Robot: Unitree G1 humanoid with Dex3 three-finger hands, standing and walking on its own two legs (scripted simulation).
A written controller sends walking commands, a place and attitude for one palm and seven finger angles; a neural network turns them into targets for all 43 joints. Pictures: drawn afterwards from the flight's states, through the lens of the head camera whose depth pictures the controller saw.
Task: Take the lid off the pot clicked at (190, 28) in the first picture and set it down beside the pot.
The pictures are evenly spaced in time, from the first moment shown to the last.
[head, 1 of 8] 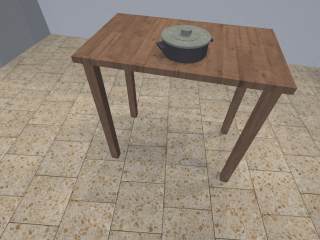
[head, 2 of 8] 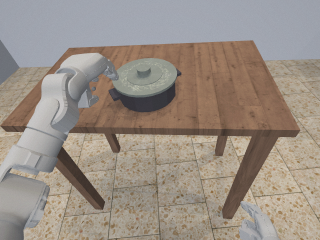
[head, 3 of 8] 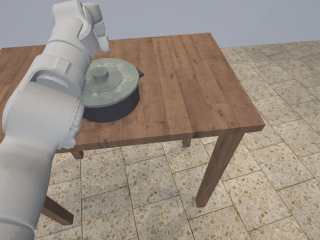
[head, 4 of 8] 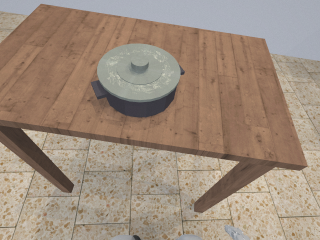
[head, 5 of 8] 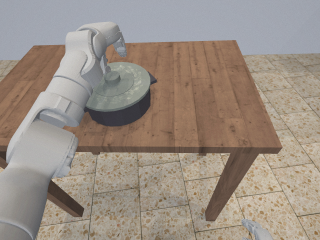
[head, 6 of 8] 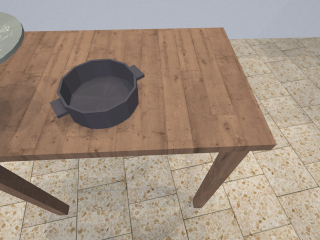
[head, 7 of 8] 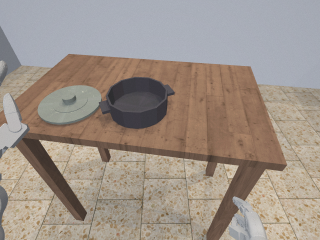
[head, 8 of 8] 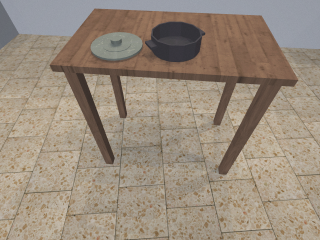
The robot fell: no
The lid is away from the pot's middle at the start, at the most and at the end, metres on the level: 0.00 0.25 0.24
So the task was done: yes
